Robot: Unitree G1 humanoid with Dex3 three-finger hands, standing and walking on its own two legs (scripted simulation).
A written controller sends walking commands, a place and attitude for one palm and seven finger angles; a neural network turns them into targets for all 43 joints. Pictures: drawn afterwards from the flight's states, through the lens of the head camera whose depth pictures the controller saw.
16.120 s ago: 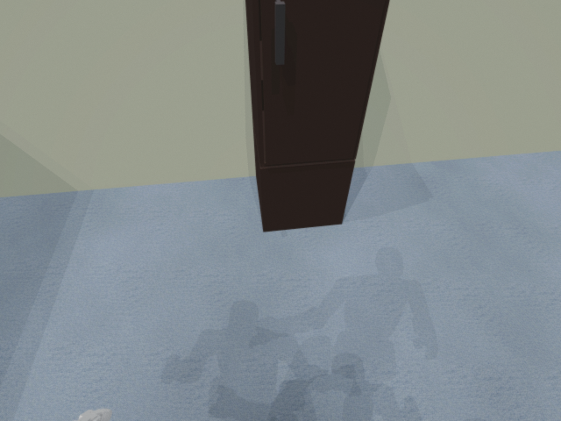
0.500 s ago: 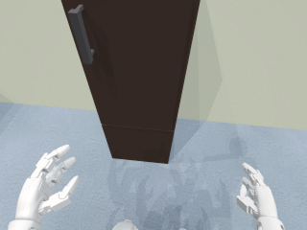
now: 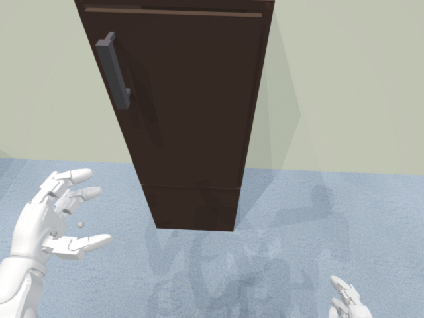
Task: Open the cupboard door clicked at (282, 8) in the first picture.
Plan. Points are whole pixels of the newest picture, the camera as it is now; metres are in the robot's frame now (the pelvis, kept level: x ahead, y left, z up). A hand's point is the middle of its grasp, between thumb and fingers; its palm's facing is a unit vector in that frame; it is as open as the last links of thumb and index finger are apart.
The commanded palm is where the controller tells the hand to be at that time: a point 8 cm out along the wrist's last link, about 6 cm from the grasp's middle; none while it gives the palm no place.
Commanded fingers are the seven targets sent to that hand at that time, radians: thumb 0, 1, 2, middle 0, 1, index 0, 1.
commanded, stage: raise the hand with hooked fingers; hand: left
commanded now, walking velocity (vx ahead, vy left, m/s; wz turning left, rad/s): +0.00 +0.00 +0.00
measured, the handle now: (117, 72) +0.56 +0.25 +0.16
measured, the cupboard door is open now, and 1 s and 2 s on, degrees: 0 0 0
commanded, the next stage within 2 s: move the hooked fingers beside the handle in 1.12 s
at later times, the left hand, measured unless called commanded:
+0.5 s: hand (28, 176) +0.28 +0.29 +0.17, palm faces +0.08 -1.00 -0.06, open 13.9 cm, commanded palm +0.25 +0.33 +0.17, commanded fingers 0.00 -0.50 0.30 -0.30 -1.20 -0.30 -1.20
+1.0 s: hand (43, 160) +0.29 +0.27 +0.19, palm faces +0.08 -1.00 -0.05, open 14.0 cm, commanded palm +0.26 +0.31 +0.19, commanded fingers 0.00 -0.50 0.30 -0.30 -1.20 -0.30 -1.20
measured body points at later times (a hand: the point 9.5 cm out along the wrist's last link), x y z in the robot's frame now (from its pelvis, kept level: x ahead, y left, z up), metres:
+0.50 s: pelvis +0.00 +0.02 +0.02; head +0.00 +0.02 +0.47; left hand +0.27 +0.35 +0.17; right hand +0.20 -0.19 -0.04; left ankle +0.00 +0.10 -0.71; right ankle +0.00 -0.11 -0.71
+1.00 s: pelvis +0.00 -0.01 +0.03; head +0.00 -0.02 +0.48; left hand +0.28 +0.32 +0.19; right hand +0.18 -0.25 -0.05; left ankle +0.00 +0.10 -0.71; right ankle +0.00 -0.11 -0.71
